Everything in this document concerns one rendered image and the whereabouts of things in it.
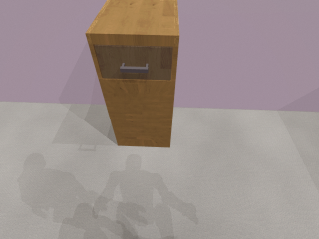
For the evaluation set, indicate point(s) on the cabinet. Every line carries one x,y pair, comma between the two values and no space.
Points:
140,110

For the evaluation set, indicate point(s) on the handle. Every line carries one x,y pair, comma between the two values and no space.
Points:
134,69

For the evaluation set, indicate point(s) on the drawer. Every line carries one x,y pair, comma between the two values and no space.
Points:
158,58

